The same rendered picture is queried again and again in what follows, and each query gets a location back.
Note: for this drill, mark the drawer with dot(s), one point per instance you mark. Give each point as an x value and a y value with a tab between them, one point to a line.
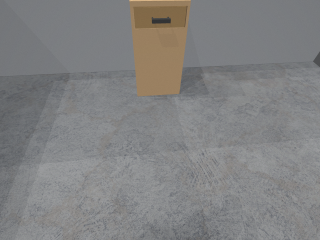
143	16

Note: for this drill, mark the handle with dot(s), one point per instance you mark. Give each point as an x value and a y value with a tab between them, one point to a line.
161	20

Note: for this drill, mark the cabinet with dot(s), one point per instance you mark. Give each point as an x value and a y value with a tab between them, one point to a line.
158	52

